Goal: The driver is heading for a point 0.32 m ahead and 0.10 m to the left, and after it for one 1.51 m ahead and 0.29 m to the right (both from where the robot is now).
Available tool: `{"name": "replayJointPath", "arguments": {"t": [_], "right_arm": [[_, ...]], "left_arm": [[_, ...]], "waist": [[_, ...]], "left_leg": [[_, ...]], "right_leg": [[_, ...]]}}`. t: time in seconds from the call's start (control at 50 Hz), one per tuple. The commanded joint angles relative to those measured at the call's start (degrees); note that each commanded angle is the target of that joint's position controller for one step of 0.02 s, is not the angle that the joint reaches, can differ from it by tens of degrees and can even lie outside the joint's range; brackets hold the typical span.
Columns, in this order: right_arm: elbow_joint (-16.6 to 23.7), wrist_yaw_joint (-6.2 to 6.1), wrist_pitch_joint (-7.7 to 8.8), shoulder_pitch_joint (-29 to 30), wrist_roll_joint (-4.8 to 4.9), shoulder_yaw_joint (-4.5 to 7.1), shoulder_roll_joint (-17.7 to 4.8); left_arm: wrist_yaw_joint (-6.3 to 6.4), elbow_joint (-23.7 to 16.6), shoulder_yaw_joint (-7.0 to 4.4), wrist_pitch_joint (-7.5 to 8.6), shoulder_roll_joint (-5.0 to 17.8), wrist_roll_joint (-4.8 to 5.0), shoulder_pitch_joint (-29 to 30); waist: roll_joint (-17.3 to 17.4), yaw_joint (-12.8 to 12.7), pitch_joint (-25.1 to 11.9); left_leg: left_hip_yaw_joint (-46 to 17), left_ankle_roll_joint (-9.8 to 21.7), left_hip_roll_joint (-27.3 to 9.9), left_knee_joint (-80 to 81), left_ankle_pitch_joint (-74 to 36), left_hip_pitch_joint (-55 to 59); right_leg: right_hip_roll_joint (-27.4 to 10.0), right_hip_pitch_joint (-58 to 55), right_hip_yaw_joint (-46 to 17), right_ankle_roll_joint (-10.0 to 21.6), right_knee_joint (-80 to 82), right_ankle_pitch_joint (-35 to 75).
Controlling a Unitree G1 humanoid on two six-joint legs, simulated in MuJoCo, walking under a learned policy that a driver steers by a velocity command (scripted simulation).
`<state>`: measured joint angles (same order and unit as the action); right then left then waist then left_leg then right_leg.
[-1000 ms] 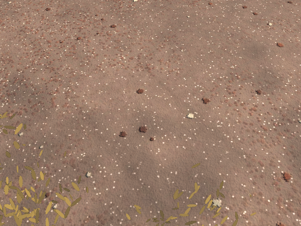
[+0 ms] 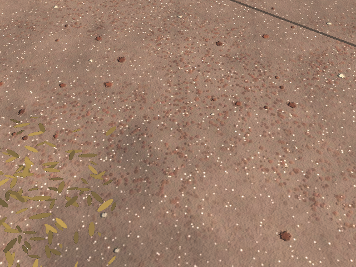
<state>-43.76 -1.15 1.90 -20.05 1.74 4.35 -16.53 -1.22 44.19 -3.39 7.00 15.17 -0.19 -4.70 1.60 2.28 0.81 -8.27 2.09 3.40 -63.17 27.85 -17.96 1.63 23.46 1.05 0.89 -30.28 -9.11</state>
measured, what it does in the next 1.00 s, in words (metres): walks ahead: left foot, then right foot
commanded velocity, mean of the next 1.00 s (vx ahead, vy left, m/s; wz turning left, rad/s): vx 0.50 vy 0.00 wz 0.05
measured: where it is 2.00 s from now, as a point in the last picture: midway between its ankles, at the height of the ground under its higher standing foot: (176, 143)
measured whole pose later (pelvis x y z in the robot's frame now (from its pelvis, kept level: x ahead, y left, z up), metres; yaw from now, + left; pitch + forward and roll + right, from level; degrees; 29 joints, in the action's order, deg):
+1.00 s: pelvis +0.54 +0.09 -0.02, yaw -1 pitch +2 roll +1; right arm -47.8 -1.7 2.1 -18.5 0.3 4.7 -15.9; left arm -3.4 42.0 -3.6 2.3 15.4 1.5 -4.4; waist -1.0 1.5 2.7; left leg 14.2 -1.9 -4.4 -37.8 28.0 1.3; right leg 1.0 30.2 4.0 6.2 -36.4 -8.3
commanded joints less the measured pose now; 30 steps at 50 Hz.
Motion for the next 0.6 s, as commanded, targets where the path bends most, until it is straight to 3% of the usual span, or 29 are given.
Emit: {"name": "replayJointPath", "arguments": {"t": [0.02, 0.04, 0.1, 0.16, 0.24, 0.34, 0.38, 0.4, 0.42, 0.44, 0.46, 0.48, 0.5, 0.52, 0.54, 0.56, 0.6], "right_arm": [[6.4, -0.04, 0.72, 4.0, -0.78, 1.84, -7.6], [6.6, 0.35, 0.48, 3.4, -0.40, 1.85, -6.5], [7.9, 0.72, -0.44, 4.2, 0.04, 1.32, -3.7], [9.5, 1.00, -0.57, 7.1, -0.31, 0.91, -3.0], [11.0, 2.44, 0.11, 13.0, -0.31, 0.20, -2.0], [14.2, 3.99, 0.17, 19.7, -0.31, -0.16, -1.7], [14.3, 3.93, 0.24, 17.4, -0.84, 0.59, -3.1], [12.8, 3.74, 0.21, 11.6, -1.07, 1.76, -5.2], [9.8, 3.13, 0.16, 2.1, -1.00, 3.39, -8.2], [7.8, 1.85, -0.24, -7.4, -1.47, 4.79, -13.3], [8.4, 1.70, 0.23, -5.7, -2.01, 4.33, -16.7], [8.8, 2.17, 0.98, -5.9, -2.08, 3.11, -11.5], [7.8, 2.30, 1.53, -3.0, -2.11, 2.35, -9.7], [7.3, 2.37, 1.92, 0.6, -1.78, 1.76, -7.8], [7.2, 2.49, 2.28, 3.8, -1.89, 1.29, -5.9], [7.3, 2.45, 2.81, 5.9, -2.21, 0.93, -4.5], [6.3, 2.31, 4.15, 7.2, -2.45, 1.07, -4.0]], "left_arm": [[0.45, -1.1, -1.75, -0.71, 6.2, -0.39, -6.5], [0.63, -0.8, -1.49, -0.61, 5.7, -0.77, -6.0], [0.74, 0.5, -1.93, 0.02, 6.5, -0.08, -6.5], [0.97, 1.3, -2.64, -0.02, 8.5, -0.08, -7.3], [1.30, 1.8, -2.85, -0.88, 9.9, 0.16, -8.1], [1.29, 3.7, -3.38, -2.48, 12.2, 1.55, -12.7], [1.17, 4.7, -3.53, -3.03, 13.7, 2.25, -13.4], [1.23, 5.1, -3.43, -3.41, 14.3, 2.50, -12.6], [1.36, 5.4, -2.66, -3.55, 12.9, 2.42, -12.5], [1.14, 4.0, -0.85, -3.15, 8.7, 0.49, -13.1], [0.29, 3.2, 1.09, -1.88, 2.9, 0.73, -19.4], [-0.05, 3.7, -0.74, -0.98, 9.9, 3.12, -13.1], [-0.18, 1.5, -1.22, -0.74, 10.7, 4.24, -8.6], [0.17, 1.6, -1.01, -0.83, 9.6, 3.21, -7.6], [0.38, 2.1, -1.34, -1.35, 9.4, 2.14, -8.0], [0.41, 3.2, -1.48, -2.35, 8.9, 2.18, -10.6], [0.65, 4.1, -1.25, -4.00, 6.5, 2.32, -12.7]], "waist": [[-5.2, -5.0, -2.3], [-6.9, -3.7, -1.7], [-7.4, -3.2, -0.5], [-5.7, -3.5, -0.1], [-5.1, -5.7, 1.4], [-4.9, -7.2, 3.8], [-6.3, -4.1, 1.8], [-6.6, 0.2, -1.4], [-5.5, 5.3, -6.3], [2.4, 8.2, -14.4], [13.3, 2.0, -22.8], [5.0, 6.3, -22.0], [5.1, 5.2, -12.4], [2.4, 2.6, -8.1], [3.1, 0.5, -5.1], [4.1, -1.5, -4.3], [3.2, -3.2, -3.3]], "left_leg": [[0.0, -0.7, -7.7, -8.5, -7.0, -24.8], [0.2, -0.5, -9.3, -6.9, -8.6, -22.0], [1.9, -1.1, -10.7, -2.7, -10.9, -22.2], [2.4, -2.1, -11.2, 4.0, -17.0, -24.8], [6.1, -1.6, -10.2, 16.8, -27.6, -22.0], [9.9, 0.9, -7.9, 25.8, -23.8, -19.3], [11.7, 3.3, -4.4, 28.2, -17.3, -12.3], [12.8, 4.8, -2.3, 31.1, -17.4, -3.8], [13.0, 6.4, -0.9, 34.1, -22.4, 11.1], [-1.3, 9.8, -12.6, 31.5, -26.5, 30.5], [-29.9, 19.0, -27.4, 39.1, -17.9, 41.6], [-30.1, 17.2, -27.0, 43.2, -15.3, 37.9], [-19.4, 14.6, -24.8, 44.0, -19.5, 30.7], [-12.5, 12.5, -22.1, 45.1, -23.2, 23.1], [-7.4, 11.3, -19.9, 47.0, -25.3, 17.1], [-3.8, 10.5, -18.6, 49.5, -25.7, 13.1], [0.4, 10.7, -18.4, 53.2, -27.6, 9.5]], "right_leg": [[-18.9, -22.5, -23.4, 8.8, 15.9, -7.4], [-17.5, -19.2, -19.1, 8.3, 17.2, -3.7], [-16.7, -16.9, -11.4, 9.6, 20.6, 2.4], [-17.4, -18.6, -5.9, 10.4, 21.9, 8.8], [-15.4, -19.9, 2.9, 8.4, 21.8, 13.0], [-18.0, -25.6, 6.4, 7.2, 19.3, 18.9], [-18.9, -27.2, 6.8, 7.1, 13.7, 35.9], [-18.1, -26.7, 7.9, 6.3, 6.1, 43.4], [-15.9, -20.7, 9.6, 4.8, -5.0, 42.8], [-12.6, -5.5, 9.6, 2.4, -24.2, 19.4], [-1.9, 12.1, 1.5, -0.1, -42.5, -26.0], [-3.1, 16.2, -7.2, 0.4, -47.5, -25.3], [-5.3, 20.1, -6.2, 0.8, -46.7, -20.6], [-8.1, 18.5, -5.7, 0.7, -42.7, -15.4], [-9.6, 16.1, -5.6, 0.2, -39.6, -11.8], [-10.6, 12.3, -6.3, -0.2, -38.5, -8.6], [-10.6, 10.3, -6.3, -1.1, -37.3, -5.3]]}}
